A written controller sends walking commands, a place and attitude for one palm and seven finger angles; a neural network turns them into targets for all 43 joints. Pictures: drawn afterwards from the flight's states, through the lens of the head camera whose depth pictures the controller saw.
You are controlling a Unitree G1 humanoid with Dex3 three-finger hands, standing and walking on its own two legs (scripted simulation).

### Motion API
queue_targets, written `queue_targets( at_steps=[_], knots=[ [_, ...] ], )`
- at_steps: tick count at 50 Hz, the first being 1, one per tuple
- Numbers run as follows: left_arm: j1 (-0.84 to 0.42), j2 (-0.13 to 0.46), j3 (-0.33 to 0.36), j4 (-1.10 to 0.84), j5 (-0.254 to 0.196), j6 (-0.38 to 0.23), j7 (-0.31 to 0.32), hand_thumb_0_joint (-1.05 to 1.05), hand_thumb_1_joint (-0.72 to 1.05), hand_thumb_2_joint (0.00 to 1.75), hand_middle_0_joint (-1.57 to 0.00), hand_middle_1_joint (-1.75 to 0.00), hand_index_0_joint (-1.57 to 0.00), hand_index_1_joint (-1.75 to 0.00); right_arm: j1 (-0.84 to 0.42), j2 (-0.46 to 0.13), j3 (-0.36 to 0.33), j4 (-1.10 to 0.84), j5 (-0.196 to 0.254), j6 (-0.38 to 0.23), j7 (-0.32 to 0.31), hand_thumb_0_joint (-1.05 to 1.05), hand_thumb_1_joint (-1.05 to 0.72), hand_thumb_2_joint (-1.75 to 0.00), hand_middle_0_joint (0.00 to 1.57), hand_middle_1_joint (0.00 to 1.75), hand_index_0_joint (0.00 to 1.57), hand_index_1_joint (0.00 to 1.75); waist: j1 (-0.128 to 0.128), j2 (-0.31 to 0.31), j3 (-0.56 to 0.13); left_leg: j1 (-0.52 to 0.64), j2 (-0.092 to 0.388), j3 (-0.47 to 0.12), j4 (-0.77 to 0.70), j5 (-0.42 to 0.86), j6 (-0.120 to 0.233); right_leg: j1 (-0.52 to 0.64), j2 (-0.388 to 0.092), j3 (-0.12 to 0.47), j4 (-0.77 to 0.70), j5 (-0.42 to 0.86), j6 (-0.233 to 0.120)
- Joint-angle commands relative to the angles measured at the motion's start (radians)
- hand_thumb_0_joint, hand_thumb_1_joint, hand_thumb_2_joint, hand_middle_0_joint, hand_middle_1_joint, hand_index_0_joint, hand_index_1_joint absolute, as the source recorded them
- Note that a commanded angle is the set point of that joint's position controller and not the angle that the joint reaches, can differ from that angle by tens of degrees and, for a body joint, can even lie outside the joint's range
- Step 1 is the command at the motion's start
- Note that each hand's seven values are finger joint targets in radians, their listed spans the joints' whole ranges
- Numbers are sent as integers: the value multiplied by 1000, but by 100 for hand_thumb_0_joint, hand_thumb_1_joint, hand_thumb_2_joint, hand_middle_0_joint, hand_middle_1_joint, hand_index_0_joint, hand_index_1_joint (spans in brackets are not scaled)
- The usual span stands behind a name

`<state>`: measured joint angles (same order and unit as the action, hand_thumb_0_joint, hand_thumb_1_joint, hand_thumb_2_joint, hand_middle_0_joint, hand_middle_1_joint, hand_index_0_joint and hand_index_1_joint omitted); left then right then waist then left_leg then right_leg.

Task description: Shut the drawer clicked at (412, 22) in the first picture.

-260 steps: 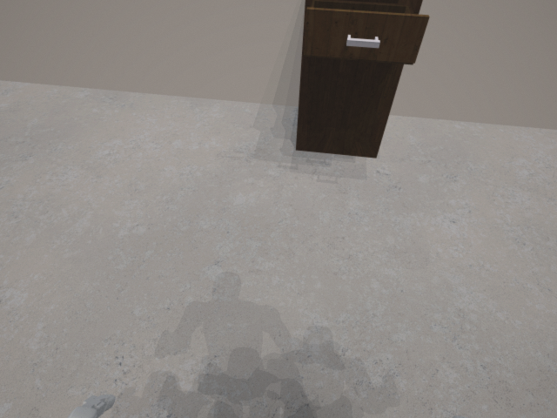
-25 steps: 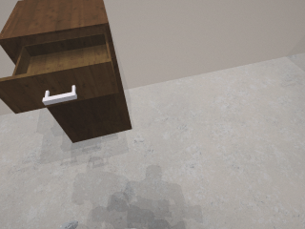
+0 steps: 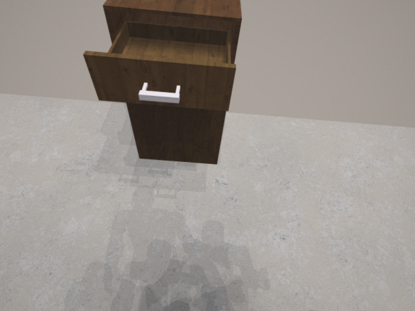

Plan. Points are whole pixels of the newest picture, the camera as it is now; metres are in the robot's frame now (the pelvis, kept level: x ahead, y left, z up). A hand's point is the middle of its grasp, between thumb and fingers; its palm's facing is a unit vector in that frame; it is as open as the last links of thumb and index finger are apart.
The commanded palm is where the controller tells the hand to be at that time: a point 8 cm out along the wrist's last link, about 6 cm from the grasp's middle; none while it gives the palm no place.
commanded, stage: take the last steps up to it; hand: left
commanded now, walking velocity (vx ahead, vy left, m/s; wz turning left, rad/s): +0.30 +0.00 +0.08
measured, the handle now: (160, 92) +0.66 +0.21 +0.00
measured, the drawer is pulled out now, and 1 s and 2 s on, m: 0.28 0.28 0.28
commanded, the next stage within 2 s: come to a stop and stand still in 1.12 s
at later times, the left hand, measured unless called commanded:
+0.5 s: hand (136, 277) +0.20 +0.18 -0.15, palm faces -0.04 -0.98 -0.18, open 7.4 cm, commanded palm none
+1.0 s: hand (148, 284) +0.19 +0.14 -0.16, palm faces +0.16 -0.97 -0.19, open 7.3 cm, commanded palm none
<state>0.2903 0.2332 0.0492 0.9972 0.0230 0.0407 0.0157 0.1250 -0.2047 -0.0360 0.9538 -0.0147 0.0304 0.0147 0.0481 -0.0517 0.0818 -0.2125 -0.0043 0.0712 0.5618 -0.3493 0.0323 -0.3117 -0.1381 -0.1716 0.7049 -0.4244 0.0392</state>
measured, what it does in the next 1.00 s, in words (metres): walks ahead: right foot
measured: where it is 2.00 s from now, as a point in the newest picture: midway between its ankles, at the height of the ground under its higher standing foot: (203, 292)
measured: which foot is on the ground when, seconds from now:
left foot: down 0.00-0.58, up 0.60-1.00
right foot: up 0.00-0.54, down 0.56-1.00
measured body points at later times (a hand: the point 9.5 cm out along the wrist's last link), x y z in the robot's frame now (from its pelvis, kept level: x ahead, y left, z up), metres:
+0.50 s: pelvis +0.10 +0.00 +0.01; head +0.12 -0.01 +0.46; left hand +0.20 +0.23 -0.14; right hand -0.02 -0.21 -0.14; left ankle -0.02 +0.09 -0.73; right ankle +0.19 -0.13 -0.70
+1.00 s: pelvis +0.25 -0.02 +0.01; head +0.27 -0.02 +0.46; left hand +0.18 +0.20 -0.15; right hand +0.38 -0.24 -0.13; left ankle +0.33 +0.10 -0.71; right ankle +0.21 -0.12 -0.73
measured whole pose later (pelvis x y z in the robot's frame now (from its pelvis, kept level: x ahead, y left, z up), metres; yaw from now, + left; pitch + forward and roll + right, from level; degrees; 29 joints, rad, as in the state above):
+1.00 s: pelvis +0.25 -0.02 +0.01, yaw +3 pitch -1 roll -1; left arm 0.39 0.16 0.03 1.13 0.03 -0.06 0.01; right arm 0.13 -0.18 -0.05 1.01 -0.02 -0.02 0.02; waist 0.05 0.02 0.03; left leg -0.43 0.09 0.09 0.67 -0.24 -0.01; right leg -0.07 0.00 -0.16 0.37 -0.29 -0.03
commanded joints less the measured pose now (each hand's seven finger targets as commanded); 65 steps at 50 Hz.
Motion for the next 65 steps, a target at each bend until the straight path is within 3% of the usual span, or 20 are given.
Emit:
queue_targets(
  at_steps=[1,6,15,22,24,26,27,28,29,30,32,36,48,51,52,53,54,55,58,65],
  knots=[
    [-133,77,17,-104,11,-28,-11,0,90,90,-20,-30,-20,-30,194,-194,-41,8,-13,-34,-37,0,-90,-90,20,30,20,30,-116,281,-38,190,337,-405,-348,90,160,-348,26,142,351,-88,-6],
    [-48,48,4,-25,6,-43,-33,0,90,90,-20,-30,-20,-30,198,-127,-18,22,0,-74,-43,0,-90,-90,20,30,20,30,-62,162,-14,177,227,-240,-368,273,131,-297,36,127,378,125,9],
    [-179,36,4,-49,1,-42,-32,0,90,90,-20,-30,-20,-30,351,-92,-17,99,-2,-93,-50,0,-90,-90,20,30,20,30,-93,138,74,228,276,-268,-416,298,168,-387,14,141,249,183,16],
    [-282,-6,-1,-82,-5,-61,-37,0,90,90,-20,-30,-20,-30,409,-97,-20,147,-16,-94,-53,0,-90,-90,20,30,20,30,-117,160,62,255,280,-219,-340,456,152,-290,48,98,32,143,-23],
    [-267,-11,1,-77,-7,-68,-37,0,90,90,-20,-30,-20,-30,403,-99,-20,157,-18,-92,-52,0,-90,-90,20,30,20,30,-105,166,55,208,273,-200,-302,498,137,-187,70,79,-38,145,-42],
    [-130,7,11,-35,-6,-78,-33,0,90,90,-20,-30,-20,-30,381,-103,-19,164,-11,-91,-51,0,-90,-90,20,30,20,30,-37,122,-7,155,234,-142,-160,621,105,39,119,41,-164,206,-61],
    [-3,39,19,7,-2,-90,-29,0,90,90,-20,-30,-20,-30,384,-97,-18,167,-4,-94,-47,0,-90,-90,20,30,20,30,15,71,-81,90,187,-103,-2,625,71,235,113,60,-222,267,-76],
    [133,111,39,46,4,-103,-18,0,90,90,-20,-30,-20,-30,388,-63,-15,153,8,-100,-38,0,-90,-90,20,30,20,30,66,-35,-176,-115,124,-42,228,435,27,485,-58,252,-244,259,-141],
    [236,200,60,69,-3,-105,-9,0,90,90,-20,-30,-20,-30,416,-17,-8,128,13,-102,-39,0,-90,-90,20,30,20,30,69,-224,-280,-313,-9,5,530,-193,-14,631,-312,621,-353,378,-248],
    [224,194,58,64,-20,-99,-4,0,90,90,-20,-30,-20,-30,349,-56,-15,108,13,-94,-39,0,-90,-90,20,30,20,30,72,-102,-227,-349,32,-77,673,-226,6,540,-331,628,-410,381,-288],
    [61,117,42,33,-17,-97,1,0,90,90,-20,-30,-20,-30,271,-20,-25,105,7,-84,-29,0,-90,-90,20,30,20,30,23,-28,-55,-372,107,-93,729,-87,8,256,-271,533,-485,93,-258],
    [-15,7,6,26,-7,-114,5,0,90,90,-20,-30,-20,-30,312,37,-22,119,-11,-47,-17,0,-90,-90,20,30,20,30,-79,-12,20,-269,139,-62,587,53,-30,17,-155,257,-545,240,-186],
    [132,63,11,96,1,-118,0,0,90,90,-20,-30,-20,-30,16,10,-15,14,-5,-69,8,0,-90,-90,20,30,20,30,-11,-70,-2,-215,88,28,89,104,-44,198,-136,210,-459,460,-192],
    [119,50,9,101,-6,-106,3,0,90,90,-20,-30,-20,-30,119,-21,-17,52,-8,-84,-5,0,-90,-90,20,30,20,30,-71,-12,-38,54,50,49,-97,186,-29,114,-80,162,-285,491,-147],
    [128,26,3,95,-10,-103,0,0,90,90,-20,-30,-20,-30,225,-76,-29,82,-13,-92,-14,0,-90,-90,20,30,20,30,-110,101,-104,242,122,-28,-130,272,1,17,-18,112,-97,432,-108],
    [154,-24,-8,80,-18,-103,-4,0,90,90,-20,-30,-20,-30,321,-173,-50,98,-21,-95,-25,0,-90,-90,20,30,20,30,-132,312,-193,412,358,-304,-169,425,102,-171,95,19,154,75,-57],
    [118,-16,-10,59,-10,-107,0,0,90,90,-20,-30,-20,-30,358,-193,-49,108,-9,-81,-30,0,-90,-90,20,30,20,30,-138,303,-196,392,452,-387,-238,498,181,-244,114,72,350,-188,-56],
    [94,-6,-7,51,-5,-96,4,0,90,90,-20,-30,-20,-30,318,-180,-45,97,-8,-77,-35,0,-90,-90,20,30,20,30,-125,245,-137,300,458,-360,-254,444,199,-258,77,111,429,-188,-62],
    [76,-31,0,79,0,-79,-7,0,90,90,-20,-30,-20,-30,171,-71,-14,68,-4,-88,-41,0,-90,-90,20,30,20,30,-62,141,-23,84,345,-201,-322,385,143,-222,20,146,434,-2,-41],
    [107,-79,-12,83,-4,-34,12,0,90,90,-20,-30,-20,-30,127,-32,1,65,-2,-89,-55,0,-90,-90,20,30,20,30,-12,149,-43,-22,271,-36,-287,720,113,-44,36,136,150,147,-4]
  ],
)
